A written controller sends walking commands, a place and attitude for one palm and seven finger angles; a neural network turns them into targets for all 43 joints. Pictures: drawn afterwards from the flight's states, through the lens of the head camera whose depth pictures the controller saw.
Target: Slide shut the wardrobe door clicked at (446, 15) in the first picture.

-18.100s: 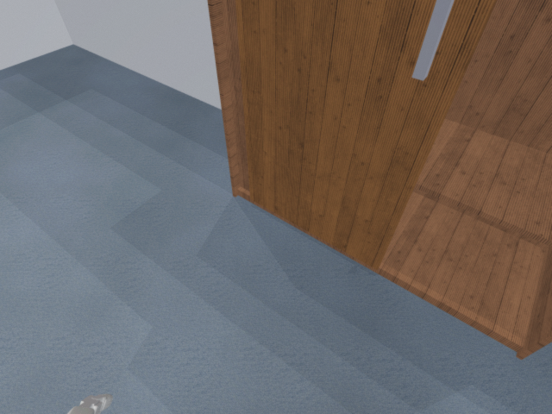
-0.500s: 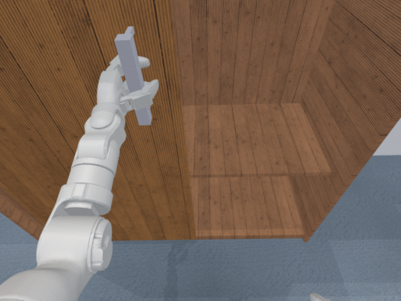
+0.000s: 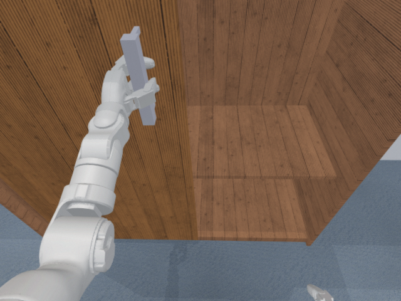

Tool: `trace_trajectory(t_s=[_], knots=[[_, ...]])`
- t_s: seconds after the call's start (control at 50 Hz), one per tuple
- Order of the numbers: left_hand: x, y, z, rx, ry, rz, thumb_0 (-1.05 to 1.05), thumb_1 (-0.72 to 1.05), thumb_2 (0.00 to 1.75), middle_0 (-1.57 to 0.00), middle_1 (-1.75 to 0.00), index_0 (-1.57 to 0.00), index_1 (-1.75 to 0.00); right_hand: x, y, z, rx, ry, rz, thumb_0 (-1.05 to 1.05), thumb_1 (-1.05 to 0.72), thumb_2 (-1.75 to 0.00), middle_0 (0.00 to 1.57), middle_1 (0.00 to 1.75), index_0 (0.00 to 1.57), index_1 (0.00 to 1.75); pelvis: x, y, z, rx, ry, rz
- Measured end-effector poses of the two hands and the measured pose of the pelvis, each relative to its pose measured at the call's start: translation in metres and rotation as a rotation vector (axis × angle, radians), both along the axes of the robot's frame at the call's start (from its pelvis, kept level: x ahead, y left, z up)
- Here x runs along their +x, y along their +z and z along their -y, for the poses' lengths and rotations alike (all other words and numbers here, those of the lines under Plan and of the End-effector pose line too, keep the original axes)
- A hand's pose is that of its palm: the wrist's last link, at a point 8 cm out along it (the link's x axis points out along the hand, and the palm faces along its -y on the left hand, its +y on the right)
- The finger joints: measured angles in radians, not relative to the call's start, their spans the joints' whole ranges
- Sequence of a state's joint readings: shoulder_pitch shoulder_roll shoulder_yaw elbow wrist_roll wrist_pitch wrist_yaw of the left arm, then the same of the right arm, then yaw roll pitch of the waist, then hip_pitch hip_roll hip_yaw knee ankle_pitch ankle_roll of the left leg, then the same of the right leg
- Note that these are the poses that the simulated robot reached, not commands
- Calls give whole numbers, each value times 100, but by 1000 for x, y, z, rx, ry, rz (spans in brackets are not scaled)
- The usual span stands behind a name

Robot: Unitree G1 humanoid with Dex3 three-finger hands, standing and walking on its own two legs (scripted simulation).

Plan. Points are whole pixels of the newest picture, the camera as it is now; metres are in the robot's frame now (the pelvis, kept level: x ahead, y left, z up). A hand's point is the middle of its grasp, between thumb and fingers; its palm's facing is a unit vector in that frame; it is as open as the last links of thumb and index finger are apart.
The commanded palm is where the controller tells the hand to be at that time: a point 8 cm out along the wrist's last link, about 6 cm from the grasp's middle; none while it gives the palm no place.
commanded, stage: grip the handle and tug to test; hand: left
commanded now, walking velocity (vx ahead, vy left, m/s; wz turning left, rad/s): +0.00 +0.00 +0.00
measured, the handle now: (143, 79) +0.50 +0.13 +0.21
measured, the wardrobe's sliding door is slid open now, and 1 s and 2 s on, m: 0.55 0.55 0.51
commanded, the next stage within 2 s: tug the door sideways, standing still in 0.32 s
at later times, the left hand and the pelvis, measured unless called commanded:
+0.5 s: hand (149, 94) +0.44 +0.11 +0.21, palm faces +0.01 -1.00 +0.00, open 6.3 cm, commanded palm +0.43 +0.16 +0.21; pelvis +0.03 +0.00 +0.00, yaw -2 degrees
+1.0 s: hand (152, 94) +0.44 +0.11 +0.21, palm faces +0.09 -0.99 -0.05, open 6.3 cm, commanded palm +0.42 +0.10 +0.21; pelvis +0.01 +0.00 +0.00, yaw +3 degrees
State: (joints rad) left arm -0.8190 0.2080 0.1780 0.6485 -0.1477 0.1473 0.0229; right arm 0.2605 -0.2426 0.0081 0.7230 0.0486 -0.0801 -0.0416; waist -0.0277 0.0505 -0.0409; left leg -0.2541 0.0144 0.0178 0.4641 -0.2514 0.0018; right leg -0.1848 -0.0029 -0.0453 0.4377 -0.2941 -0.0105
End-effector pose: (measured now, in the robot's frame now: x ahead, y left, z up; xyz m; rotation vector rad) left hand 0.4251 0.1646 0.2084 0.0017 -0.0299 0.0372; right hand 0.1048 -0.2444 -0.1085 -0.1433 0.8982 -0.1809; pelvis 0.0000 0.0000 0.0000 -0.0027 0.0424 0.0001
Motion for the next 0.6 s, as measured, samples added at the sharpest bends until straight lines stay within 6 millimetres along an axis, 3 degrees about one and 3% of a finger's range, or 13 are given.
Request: trace_trajectory(t_s=[0.3, 0.46, 0.6], knots=[[-1, -2, 0, -8, -19, 22, 1, 70, 74, -34, -140, -31, -140, 5, 5, 4, 11, -48, 26, 1, -91, -90, 20, 30, 20, 29, 13, 2, -1, 3, -33, 8], [-5, -3, 0, -2, -22, 49, 1, 71, 74, -29, -140, -26, -138, 32, 13, 4, 23, -52, 75, 2, -91, -90, 20, 30, 20, 29, 30, 3, -1, 7, -51, 1], [-4, -1, -2, 2, -18, 18, 2, 67, 78, -34, -140, -32, -137, 63, 10, 2, -11, 35, 43, 1, -91, -90, 20, 30, 20, 29, 33, 1, 1, 1, -6, -4]])
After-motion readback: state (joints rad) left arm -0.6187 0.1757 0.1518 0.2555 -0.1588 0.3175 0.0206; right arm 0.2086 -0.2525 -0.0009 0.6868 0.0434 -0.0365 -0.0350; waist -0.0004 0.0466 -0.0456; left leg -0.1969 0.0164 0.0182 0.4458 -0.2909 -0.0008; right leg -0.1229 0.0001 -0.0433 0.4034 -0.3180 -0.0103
